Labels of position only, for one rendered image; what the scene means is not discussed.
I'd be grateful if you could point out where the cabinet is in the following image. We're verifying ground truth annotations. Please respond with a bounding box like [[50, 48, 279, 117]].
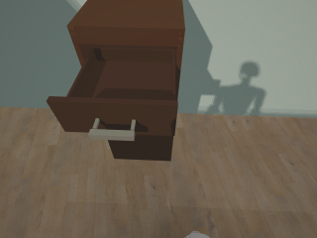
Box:
[[67, 0, 185, 162]]

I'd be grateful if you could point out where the handle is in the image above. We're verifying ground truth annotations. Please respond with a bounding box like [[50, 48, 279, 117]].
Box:
[[88, 118, 136, 141]]

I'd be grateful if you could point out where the drawer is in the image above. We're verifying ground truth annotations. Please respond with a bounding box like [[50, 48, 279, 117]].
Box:
[[47, 48, 178, 136]]

